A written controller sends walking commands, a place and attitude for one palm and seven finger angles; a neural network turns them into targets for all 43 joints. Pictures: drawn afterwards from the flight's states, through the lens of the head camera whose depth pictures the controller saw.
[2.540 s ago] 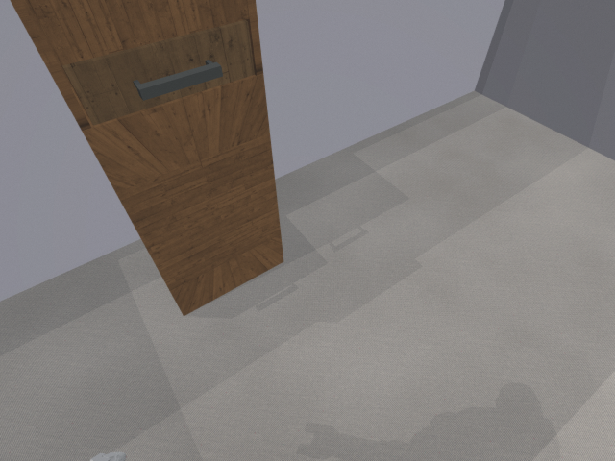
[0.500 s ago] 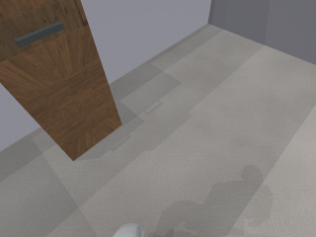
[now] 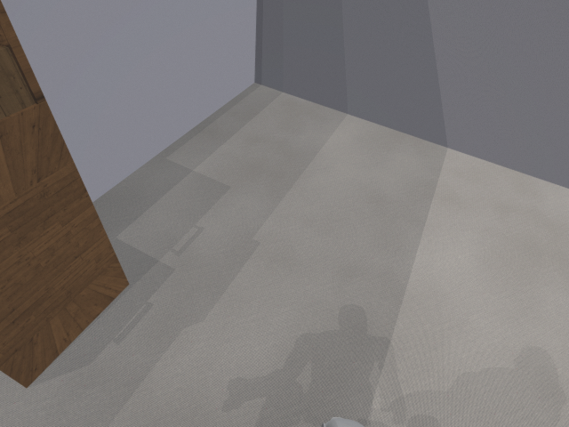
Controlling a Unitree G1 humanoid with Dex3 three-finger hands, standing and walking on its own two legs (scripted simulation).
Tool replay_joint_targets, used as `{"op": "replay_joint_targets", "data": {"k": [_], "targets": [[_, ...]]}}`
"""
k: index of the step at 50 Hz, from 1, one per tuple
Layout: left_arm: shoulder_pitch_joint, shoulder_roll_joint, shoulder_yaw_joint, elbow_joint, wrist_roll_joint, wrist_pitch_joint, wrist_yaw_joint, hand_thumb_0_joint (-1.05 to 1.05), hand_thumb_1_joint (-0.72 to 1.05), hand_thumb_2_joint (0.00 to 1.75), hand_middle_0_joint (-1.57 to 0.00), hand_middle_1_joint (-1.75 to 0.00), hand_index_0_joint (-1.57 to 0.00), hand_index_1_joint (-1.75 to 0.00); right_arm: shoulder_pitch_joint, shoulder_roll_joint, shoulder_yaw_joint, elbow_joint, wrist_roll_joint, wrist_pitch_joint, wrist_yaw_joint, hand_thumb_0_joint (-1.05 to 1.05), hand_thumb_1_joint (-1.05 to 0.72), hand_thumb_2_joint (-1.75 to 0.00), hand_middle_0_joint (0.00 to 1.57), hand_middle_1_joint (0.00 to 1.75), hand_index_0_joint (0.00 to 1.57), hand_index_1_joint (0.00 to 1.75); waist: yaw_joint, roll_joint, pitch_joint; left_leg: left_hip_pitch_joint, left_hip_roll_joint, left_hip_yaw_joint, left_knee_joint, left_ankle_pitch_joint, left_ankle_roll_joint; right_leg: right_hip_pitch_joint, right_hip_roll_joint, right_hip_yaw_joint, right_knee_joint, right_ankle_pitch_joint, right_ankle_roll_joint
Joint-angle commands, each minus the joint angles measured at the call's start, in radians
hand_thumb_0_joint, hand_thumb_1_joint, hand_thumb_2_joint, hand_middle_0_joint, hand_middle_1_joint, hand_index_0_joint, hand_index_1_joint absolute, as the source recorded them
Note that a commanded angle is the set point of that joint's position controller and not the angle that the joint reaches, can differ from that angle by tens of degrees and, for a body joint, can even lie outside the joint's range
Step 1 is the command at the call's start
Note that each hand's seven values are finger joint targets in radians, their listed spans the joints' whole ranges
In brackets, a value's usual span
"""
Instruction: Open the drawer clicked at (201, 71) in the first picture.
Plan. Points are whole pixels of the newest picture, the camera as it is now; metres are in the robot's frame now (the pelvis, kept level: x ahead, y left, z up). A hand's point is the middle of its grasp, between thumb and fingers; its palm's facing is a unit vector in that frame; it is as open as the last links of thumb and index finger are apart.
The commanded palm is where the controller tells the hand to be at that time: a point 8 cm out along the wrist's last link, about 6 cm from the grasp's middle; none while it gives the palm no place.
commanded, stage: walk to a spot facing it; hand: left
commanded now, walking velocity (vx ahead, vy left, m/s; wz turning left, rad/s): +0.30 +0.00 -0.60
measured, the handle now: out of the picture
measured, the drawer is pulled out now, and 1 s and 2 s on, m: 0.00 0.00 0.00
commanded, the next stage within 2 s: turn to face it in 0.98 s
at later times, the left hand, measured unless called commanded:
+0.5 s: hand (257, 330) +0.33 +0.07 -0.18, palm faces -0.33 -0.93 -0.18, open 7.3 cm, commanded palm none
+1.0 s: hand (270, 255) +0.52 +0.06 -0.18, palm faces -0.46 -0.88 -0.14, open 7.4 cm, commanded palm none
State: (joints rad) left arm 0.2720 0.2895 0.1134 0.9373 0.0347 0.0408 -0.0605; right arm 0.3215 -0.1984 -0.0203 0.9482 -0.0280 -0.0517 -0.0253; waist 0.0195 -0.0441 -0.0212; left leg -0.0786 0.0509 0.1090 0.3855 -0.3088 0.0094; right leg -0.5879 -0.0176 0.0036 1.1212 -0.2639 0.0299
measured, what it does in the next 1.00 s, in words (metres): walks ahead, turning right: right foot, then left foot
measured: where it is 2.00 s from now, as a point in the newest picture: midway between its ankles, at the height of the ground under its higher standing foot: (331, 364)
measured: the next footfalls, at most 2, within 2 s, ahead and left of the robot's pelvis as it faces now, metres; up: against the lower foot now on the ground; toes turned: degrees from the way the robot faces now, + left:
right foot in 0.30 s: +0.24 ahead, -0.18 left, +0.00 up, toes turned -20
left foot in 0.72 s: +0.42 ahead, +0.00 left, +0.00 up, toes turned -15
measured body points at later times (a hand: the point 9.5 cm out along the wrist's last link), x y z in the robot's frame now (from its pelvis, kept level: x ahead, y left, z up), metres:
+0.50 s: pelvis +0.18 -0.07 -0.02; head +0.22 -0.08 +0.43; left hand +0.35 +0.12 -0.16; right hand +0.10 -0.31 -0.16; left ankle +0.21 +0.07 -0.67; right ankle +0.20 -0.16 -0.74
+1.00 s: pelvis +0.39 -0.09 +0.00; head +0.43 -0.07 +0.45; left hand +0.54 +0.10 -0.17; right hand +0.28 -0.31 -0.13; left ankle +0.38 +0.02 -0.74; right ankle +0.34 -0.23 -0.66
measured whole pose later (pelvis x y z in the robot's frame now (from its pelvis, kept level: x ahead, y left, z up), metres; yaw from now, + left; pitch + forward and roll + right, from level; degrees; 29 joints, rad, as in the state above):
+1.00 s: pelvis +0.39 -0.09 +0.00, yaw -33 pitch +0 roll -2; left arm 0.26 0.21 0.10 0.98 0.03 0.04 -0.04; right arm 0.29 -0.17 -0.04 1.00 -0.03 -0.07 -0.04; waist 0.02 -0.04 0.05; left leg -0.09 0.11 0.29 0.42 -0.32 0.01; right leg -0.61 -0.08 -0.07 1.10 -0.23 0.03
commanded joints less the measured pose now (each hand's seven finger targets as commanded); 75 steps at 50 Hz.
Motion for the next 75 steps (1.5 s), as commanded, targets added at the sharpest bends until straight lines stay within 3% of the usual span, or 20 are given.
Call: {"op": "replay_joint_targets", "data": {"k": [1, 8, 13, 14, 15, 16, 20, 23, 34, 35, 37, 40, 44, 54, 57, 58, 59, 60, 66, 75], "targets": [[-0.142, -0.022, -0.024, -0.11, 0.003, -0.018, -0.011, 0.0, 0.9, 0.9, -0.2, -0.3, -0.2, -0.3, 0.096, -0.137, -0.03, -0.016, 0.009, -0.038, -0.014, 0.0, -0.9, -0.9, 0.2, 0.3, 0.2, 0.3, -0.034, 0.17, 0.16, 0.05, 0.25, -0.096, -0.19, 0.26, 0.104, -0.228, -0.061, -0.028, 0.031, 0.074, 0.02], [-0.352, -0.046, -0.049, -0.145, -0.005, -0.025, -0.016, 0.0, 0.9, 0.9, -0.2, -0.3, -0.2, -0.3, 0.208, -0.135, -0.032, 0.061, -0.005, -0.032, -0.014, 0.0, -0.9, -0.9, 0.2, 0.3, 0.2, 0.3, -0.097, 0.19, 0.203, 0.108, 0.277, 0.049, -0.139, 0.495, 0.094, -0.116, -0.052, -0.131, -0.319, 0.071, -0.02], [-0.091, 0.018, -0.027, -0.065, -0.001, -0.053, 0.002, 0.0, 0.9, 0.9, -0.2, -0.3, -0.2, -0.3, 0.171, -0.191, -0.051, 0.061, 0.005, -0.023, -0.007, 0.0, -0.9, -0.9, 0.2, 0.3, 0.2, 0.3, 0.045, 0.183, 0.006, 0.079, 0.261, 0.171, 0.304, 0.987, 0.033, 0.369, 0.075, -0.212, -0.53, 0.026, -0.111], [0.076, 0.092, -0.006, -0.015, 0.002, -0.065, 0.012, 0.0, 0.9, 0.9, -0.2, -0.3, -0.2, -0.3, 0.154, -0.175, -0.044, 0.047, 0.018, -0.021, 0.004, 0.0, -0.9, -0.9, 0.2, 0.3, 0.2, 0.3, 0.124, 0.122, -0.099, -0.147, 0.245, 0.175, 0.546, 0.758, -0.008, 0.706, 0.012, -0.131, -0.565, 0.108, -0.145], [0.194, 0.209, 0.019, 0.009, -0.006, -0.076, 0.029, 0.0, 0.9, 0.9, -0.2, -0.3, -0.2, -0.3, 0.184, -0.09, -0.03, 0.013, 0.036, -0.023, 0.011, 0.0, -0.9, -0.9, 0.2, 0.3, 0.2, 0.3, 0.137, -0.095, -0.252, -0.486, 0.087, 0.146, 0.902, -0.155, -0.06, 0.992, -0.319, 0.356, -0.628, 0.168, -0.27], [0.235, 0.263, 0.029, 0.023, -0.034, -0.069, 0.039, 0.0, 0.9, 0.9, -0.2, -0.3, -0.2, -0.3, 0.062, -0.085, -0.033, -0.037, 0.035, -0.03, 0.0, 0.0, -0.9, -0.9, 0.2, 0.3, 0.2, 0.3, 0.154, -0.075, -0.256, -0.615, 0.056, 0.006, 1.083, -0.301, -0.047, 0.959, -0.436, 0.573, -0.734, 0.341, -0.341], [-0.058, 0.105, -0.018, -0.053, -0.021, -0.077, 0.062, 0.0, 0.9, 0.9, -0.2, -0.3, -0.2, -0.3, 0.028, -0.087, -0.041, -0.012, 0.002, 0.003, 0.008, 0.0, -0.9, -0.9, 0.2, 0.3, 0.2, 0.3, -0.009, 0.051, 0.005, -0.494, 0.163, -0.091, 0.938, -0.052, -0.05, 0.373, -0.285, 0.289, -0.853, 0.051, -0.252], [-0.105, 0.077, -0.022, -0.043, -0.003, -0.088, 0.065, 0.0, 0.9, 0.9, -0.2, -0.3, -0.2, -0.3, 0.105, -0.048, -0.042, 0.009, -0.002, 0.03, 0.016, 0.0, -0.9, -0.9, 0.2, 0.3, 0.2, 0.3, -0.076, -0.017, 0.017, -0.391, 0.142, -0.06, 0.751, -0.03, -0.065, 0.213, -0.21, 0.186, -0.885, 0.006, -0.228], [-0.011, 0.081, -0.009, -0.029, -0.014, -0.084, 0.052, 0.0, 0.9, 0.9, -0.2, -0.3, -0.2, -0.3, -0.076, -0.071, -0.054, -0.065, 0.005, -0.014, 0.029, 0.0, -0.9, -0.9, 0.2, 0.3, 0.2, 0.3, -0.038, -0.05, 0.068, -0.147, 0.02, 0.0, 0.144, 0.071, -0.057, 0.24, -0.137, 0.237, -0.772, -0.037, -0.184], [-0.014, 0.052, -0.013, -0.038, -0.018, -0.082, 0.051, 0.0, 0.9, 0.9, -0.2, -0.3, -0.2, -0.3, 0.005, -0.11, -0.061, -0.04, 0.004, -0.024, 0.016, 0.0, -0.9, -0.9, 0.2, 0.3, 0.2, 0.3, -0.073, 0.023, 0.026, 0.036, 0.056, -0.044, 0.057, 0.055, -0.042, 0.16, -0.085, 0.203, -0.625, 0.021, -0.152], [-0.017, -0.022, -0.028, -0.076, -0.019, -0.09, 0.037, 0.0, 0.9, 0.9, -0.2, -0.3, -0.2, -0.3, 0.184, -0.266, -0.088, -0.006, -0.013, -0.022, 0.009, 0.0, -0.9, -0.9, 0.2, 0.3, 0.2, 0.3, -0.131, 0.358, -0.057, 0.246, 0.486, -0.538, -0.153, -0.108, 0.129, -0.14, 0.065, -0.018, -0.061, -0.319, -0.06], [-0.068, -0.005, -0.009, -0.052, -0.001, -0.075, 0.021, 0.0, 0.9, 0.9, -0.2, -0.3, -0.2, -0.3, 0.033, -0.129, -0.051, -0.03, -0.001, -0.029, 0.001, 0.0, -0.9, -0.9, 0.2, 0.3, 0.2, 0.3, -0.064, 0.129, 0.117, -0.012, 0.398, -0.317, -0.205, -0.054, 0.089, -0.15, -0.064, 0.021, 0.128, -0.1, -0.042], [0.011, -0.056, -0.012, -0.018, -0.002, -0.033, 0.018, 0.0, 0.9, 0.9, -0.2, -0.3, -0.2, -0.3, 0.008, -0.087, -0.036, -0.008, 0.006, -0.039, -0.011, 0.0, -0.9, -0.9, 0.2, 0.3, 0.2, 0.3, -0.011, 0.163, 0.08, -0.037, 0.298, 0.009, -0.124, 0.491, 0.052, -0.064, -0.076, -0.033, 0.103, 0.008, -0.001], [-0.174, -0.085, -0.026, -0.064, -0.003, -0.021, 0.019, 0.0, 0.9, 0.9, -0.2, -0.3, -0.2, -0.3, 0.073, -0.121, -0.063, 0.051, -0.001, 0.0, -0.012, 0.0, -0.9, -0.9, 0.2, 0.3, 0.2, 0.3, -0.06, 0.241, 0.096, 0.078, 0.298, 0.177, 0.015, 0.752, 0.074, 0.028, -0.02, -0.16, -0.356, 0.031, -0.019], [0.001, -0.053, -0.033, -0.006, 0.005, -0.052, 0.04, 0.0, 0.9, 0.9, -0.2, -0.3, -0.2, -0.3, 0.065, -0.135, -0.061, 0.068, 0.008, 0.006, -0.009, 0.0, -0.9, -0.9, 0.2, 0.3, 0.2, 0.3, 0.021, 0.209, -0.025, 0.063, 0.266, 0.172, 0.261, 0.857, 0.041, 0.33, 0.028, -0.18, -0.579, 0.142, -0.055], [0.105, 0.005, -0.024, 0.033, 0.01, -0.067, 0.054, 0.0, 0.9, 0.9, -0.2, -0.3, -0.2, -0.3, 0.075, -0.106, -0.053, 0.069, 0.018, 0.006, -0.003, 0.0, -0.9, -0.9, 0.2, 0.3, 0.2, 0.3, 0.065, 0.1, -0.1, -0.087, 0.225, 0.17, 0.428, 0.694, 0.006, 0.568, -0.038, -0.122, -0.624, 0.415, -0.067], [0.2, 0.098, -0.008, 0.068, 0.008, -0.084, 0.072, 0.0, 0.9, 0.9, -0.2, -0.3, -0.2, -0.3, 0.102, -0.028, -0.035, 0.054, 0.033, 0.004, -0.001, 0.0, -0.9, -0.9, 0.2, 0.3, 0.2, 0.3, 0.092, -0.132, -0.223, -0.37, 0.084, 0.145, 0.697, -0.028, -0.039, 0.848, -0.335, 0.196, -0.58, 0.933, -0.18], [0.206, 0.128, -0.018, 0.083, -0.02, -0.086, 0.074, 0.0, 0.9, 0.9, -0.2, -0.3, -0.2, -0.3, 0.104, -0.021, -0.031, 0.052, 0.036, 0.015, -0.013, 0.0, -0.9, -0.9, 0.2, 0.3, 0.2, 0.3, 0.074, -0.08, -0.271, -0.361, 0.045, -0.017, 0.826, -0.344, -0.041, 0.795, -0.44, 0.208, -0.599, 1.142, -0.275], [-0.14, 0.023, -0.049, -0.009, -0.012, -0.06, 0.099, 0.0, 0.9, 0.9, -0.2, -0.3, -0.2, -0.3, 0.094, 0.005, -0.031, 0.08, 0.016, 0.082, 0.002, 0.0, -0.9, -0.9, 0.2, 0.3, 0.2, 0.3, -0.051, -0.066, 0.012, -0.33, 0.075, -0.072, 0.743, -0.169, -0.054, 0.292, -0.339, -0.044, -0.784, 0.433, -0.18], [-0.152, 0.042, -0.014, -0.054, -0.012, -0.025, 0.096, 0.0, 0.9, 0.9, -0.2, -0.3, -0.2, -0.3, 0.064, -0.023, -0.055, 0.013, 0.005, 0.076, 0.034, 0.0, -0.9, -0.9, 0.2, 0.3, 0.2, 0.3, -0.063, -0.081, 0.036, -0.208, 0.034, 0.047, 0.275, 0.059, -0.05, 0.25, -0.31, -0.192, -0.609, 0.069, -0.086]]}}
